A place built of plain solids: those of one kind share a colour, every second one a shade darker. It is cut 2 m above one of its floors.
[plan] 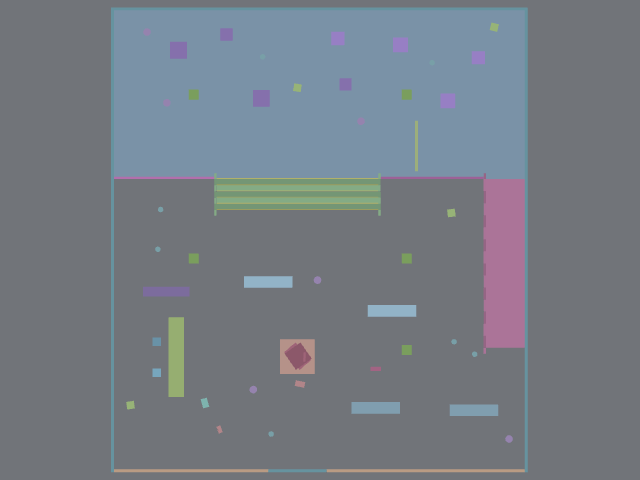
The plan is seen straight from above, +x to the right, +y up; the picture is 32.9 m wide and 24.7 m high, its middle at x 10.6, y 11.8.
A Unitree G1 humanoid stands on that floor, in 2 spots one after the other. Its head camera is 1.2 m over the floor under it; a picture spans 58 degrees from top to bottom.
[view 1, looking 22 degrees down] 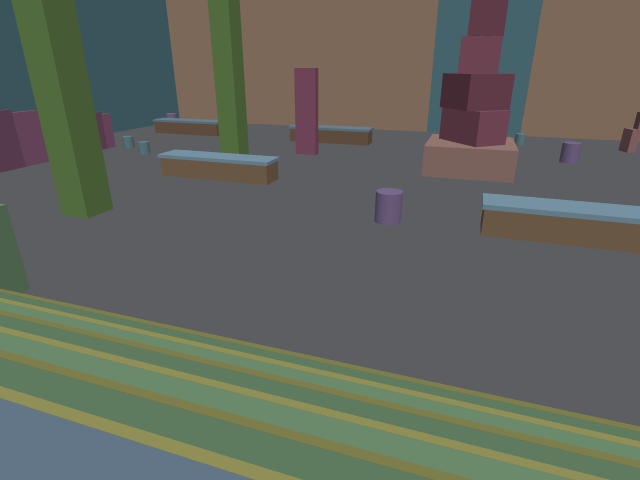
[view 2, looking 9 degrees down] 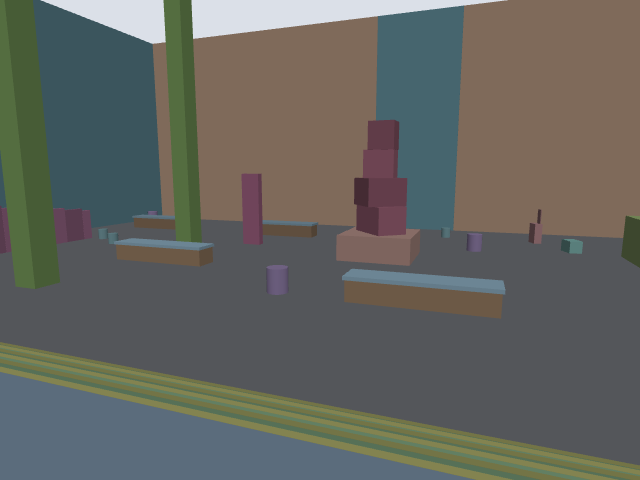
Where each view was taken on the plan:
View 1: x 9.44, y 15.84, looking -71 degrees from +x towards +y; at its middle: ground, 5.78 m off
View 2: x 7.14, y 16.64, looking -70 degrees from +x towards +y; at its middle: ground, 13.84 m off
